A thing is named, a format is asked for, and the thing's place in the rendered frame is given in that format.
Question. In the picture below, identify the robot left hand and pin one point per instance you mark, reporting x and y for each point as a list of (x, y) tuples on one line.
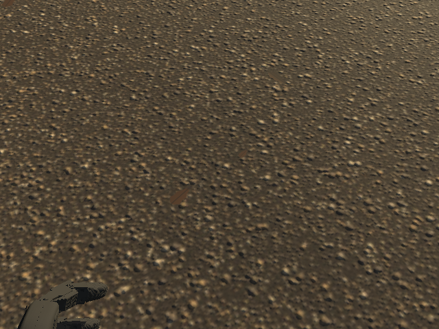
[(43, 313)]

